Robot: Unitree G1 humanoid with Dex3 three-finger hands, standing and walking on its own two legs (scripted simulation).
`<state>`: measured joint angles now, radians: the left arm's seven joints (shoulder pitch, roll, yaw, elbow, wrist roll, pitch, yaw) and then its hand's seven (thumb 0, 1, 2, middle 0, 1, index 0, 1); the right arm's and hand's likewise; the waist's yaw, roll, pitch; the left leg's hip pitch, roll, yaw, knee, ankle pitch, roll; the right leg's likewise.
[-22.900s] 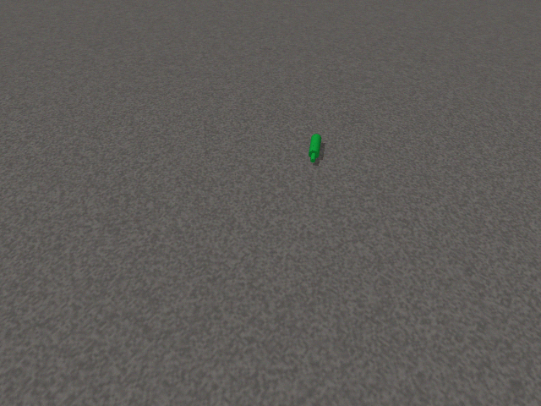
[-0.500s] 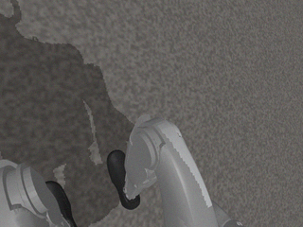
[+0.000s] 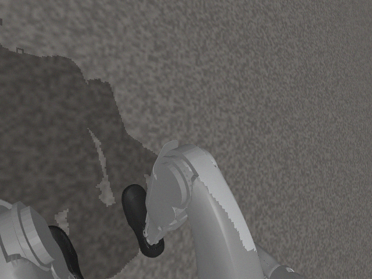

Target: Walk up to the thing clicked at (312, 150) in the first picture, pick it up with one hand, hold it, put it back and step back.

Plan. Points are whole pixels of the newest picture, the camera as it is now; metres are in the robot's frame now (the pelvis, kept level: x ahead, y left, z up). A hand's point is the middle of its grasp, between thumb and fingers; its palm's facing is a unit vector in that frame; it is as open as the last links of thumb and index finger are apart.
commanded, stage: rest palm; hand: left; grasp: from above
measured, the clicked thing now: out of the picture +0.47 +0.34 -0.28
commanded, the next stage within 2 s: close in 0.12 s
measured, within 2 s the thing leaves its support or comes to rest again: neither
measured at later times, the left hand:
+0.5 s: hand out of the picture +0.45 +0.36 -0.26, palm faces -0.45 -0.18 -0.88, open 12.9 cm
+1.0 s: hand out of the picture +0.45 +0.36 -0.26, palm faces -0.43 -0.17 -0.89, open 10.7 cm
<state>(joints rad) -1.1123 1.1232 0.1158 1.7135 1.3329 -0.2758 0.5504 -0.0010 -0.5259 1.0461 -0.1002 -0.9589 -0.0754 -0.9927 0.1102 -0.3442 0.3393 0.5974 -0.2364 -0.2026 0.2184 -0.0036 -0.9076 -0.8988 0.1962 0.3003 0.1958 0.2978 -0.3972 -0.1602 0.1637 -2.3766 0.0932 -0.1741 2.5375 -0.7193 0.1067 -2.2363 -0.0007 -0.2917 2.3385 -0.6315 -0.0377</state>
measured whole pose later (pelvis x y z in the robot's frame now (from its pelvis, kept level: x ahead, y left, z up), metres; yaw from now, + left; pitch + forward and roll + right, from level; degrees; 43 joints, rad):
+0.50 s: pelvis +0.00 +0.00 +0.00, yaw -1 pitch +29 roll -16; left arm -1.09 1.14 0.11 1.68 1.29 -0.28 0.53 0.00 -0.32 0.89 -0.22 -0.92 -0.22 -0.92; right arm 0.09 -0.33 0.37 0.60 -0.24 -0.22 0.23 0.00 -0.91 -0.90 0.20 0.30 0.20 0.30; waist -0.39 -0.16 0.19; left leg -2.37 0.09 -0.19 2.54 -0.73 0.10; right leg -2.23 0.01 -0.30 2.33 -0.63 -0.04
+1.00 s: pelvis +0.00 +0.00 +0.00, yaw -1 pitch +28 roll -17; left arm -1.09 1.15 0.11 1.70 1.30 -0.28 0.56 0.00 -0.01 0.67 -0.43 -0.78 -0.45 -0.76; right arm 0.08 -0.35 0.37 0.61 -0.24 -0.22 0.22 0.00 -0.90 -0.90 0.20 0.30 0.20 0.30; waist -0.39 -0.17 0.19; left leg -2.38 0.10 -0.20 2.55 -0.72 0.10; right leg -2.23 0.01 -0.31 2.33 -0.62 -0.03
